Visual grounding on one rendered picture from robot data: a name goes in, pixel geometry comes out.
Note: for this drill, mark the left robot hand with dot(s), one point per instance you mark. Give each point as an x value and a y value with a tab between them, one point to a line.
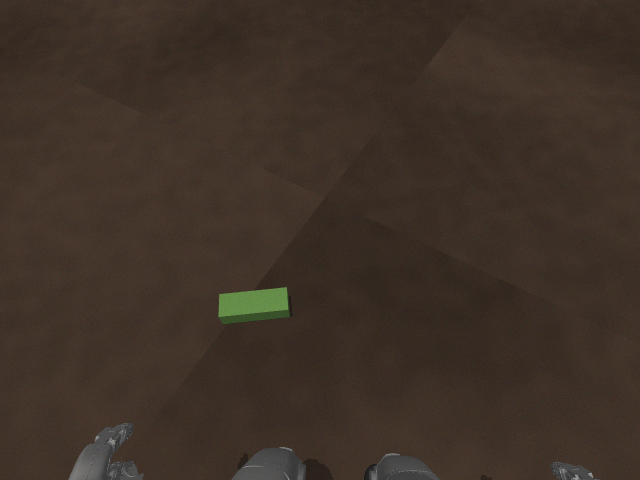
94	462

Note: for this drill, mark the carton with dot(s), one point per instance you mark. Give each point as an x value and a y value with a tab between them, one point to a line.
254	305

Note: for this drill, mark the right robot hand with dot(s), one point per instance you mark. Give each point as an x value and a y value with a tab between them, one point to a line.
565	471

